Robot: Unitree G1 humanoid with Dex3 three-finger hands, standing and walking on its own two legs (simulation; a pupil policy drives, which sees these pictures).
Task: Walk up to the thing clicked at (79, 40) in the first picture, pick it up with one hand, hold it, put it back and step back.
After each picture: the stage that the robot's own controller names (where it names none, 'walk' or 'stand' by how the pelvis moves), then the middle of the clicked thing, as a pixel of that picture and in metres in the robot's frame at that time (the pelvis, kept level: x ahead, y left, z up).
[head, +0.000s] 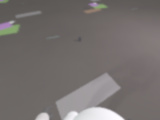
stand; (79, 39) +1.83 +0.34 -0.72
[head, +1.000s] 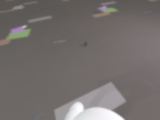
walk; (85, 44) +1.72 +0.28 -0.72
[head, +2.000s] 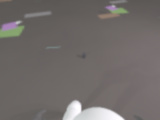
walk; (83, 55) +1.18 +0.21 -0.71
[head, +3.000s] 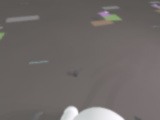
walk; (75, 73) +0.76 +0.20 -0.70
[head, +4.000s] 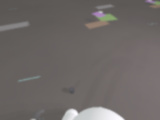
walk; (72, 90) +0.47 +0.22 -0.71
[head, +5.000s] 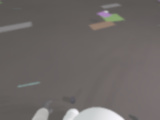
stand; (72, 100) +0.31 +0.20 -0.71
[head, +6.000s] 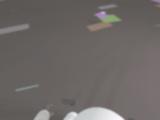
stand; (72, 102) +0.29 +0.20 -0.72
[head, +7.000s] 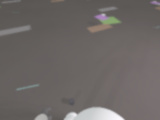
stand; (71, 101) +0.32 +0.21 -0.73
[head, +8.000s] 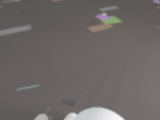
stand; (72, 102) +0.30 +0.21 -0.73
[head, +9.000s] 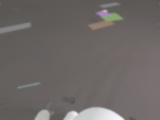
go down; (72, 100) +0.31 +0.21 -0.72
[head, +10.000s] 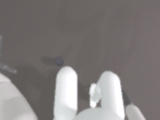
go down; (59, 61) +0.39 +0.24 -0.29
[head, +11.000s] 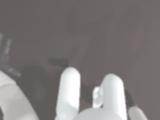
approach; (64, 62) +0.38 +0.24 -0.30
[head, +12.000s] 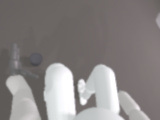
close in; (36, 60) +0.36 +0.27 -0.22
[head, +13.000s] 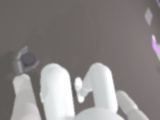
close; (28, 60) +0.36 +0.28 -0.22
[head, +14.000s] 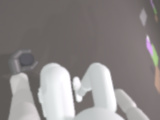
lift; (26, 61) +0.36 +0.28 -0.22
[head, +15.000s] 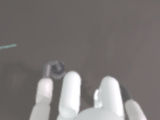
lift; (59, 70) +0.30 +0.23 -0.06
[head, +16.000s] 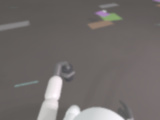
hold; (68, 73) +0.33 +0.16 +0.04
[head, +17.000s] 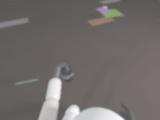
hold; (67, 74) +0.32 +0.17 +0.01
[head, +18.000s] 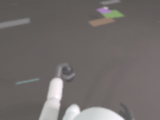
hold; (68, 74) +0.33 +0.17 +0.01
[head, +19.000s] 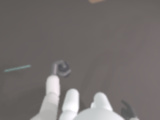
crouch; (64, 70) +0.36 +0.19 -0.06
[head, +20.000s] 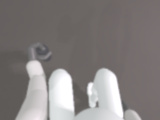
lower; (44, 53) +0.43 +0.28 -0.13
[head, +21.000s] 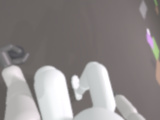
lower; (18, 55) +0.40 +0.30 -0.22
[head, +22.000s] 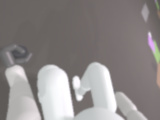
lower; (21, 55) +0.39 +0.30 -0.22
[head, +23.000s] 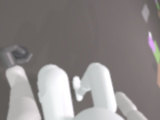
lower; (22, 55) +0.39 +0.30 -0.22
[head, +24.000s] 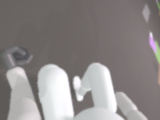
lower; (22, 56) +0.38 +0.30 -0.22
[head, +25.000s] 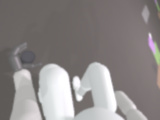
open; (27, 59) +0.37 +0.28 -0.22
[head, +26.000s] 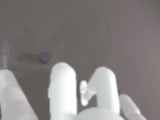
stand; (44, 58) +0.37 +0.26 -0.23
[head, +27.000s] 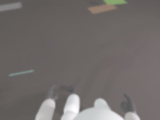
stand; (70, 89) +0.35 +0.19 -0.60
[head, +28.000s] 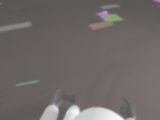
stand; (72, 98) +0.35 +0.19 -0.67
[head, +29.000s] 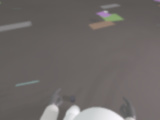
stand; (72, 99) +0.34 +0.19 -0.67
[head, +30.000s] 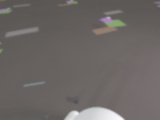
stand; (76, 100) +0.37 +0.18 -0.72
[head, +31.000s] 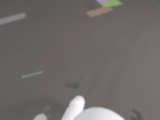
walk; (76, 85) +0.43 +0.21 -0.70
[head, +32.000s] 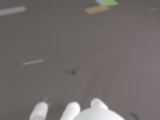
walk; (74, 71) +0.65 +0.22 -0.70
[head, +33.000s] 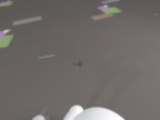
stand; (80, 63) +0.96 +0.25 -0.70
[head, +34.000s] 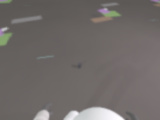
stand; (79, 65) +0.95 +0.21 -0.72
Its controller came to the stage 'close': yes
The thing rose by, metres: 0.71
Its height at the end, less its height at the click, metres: +0.00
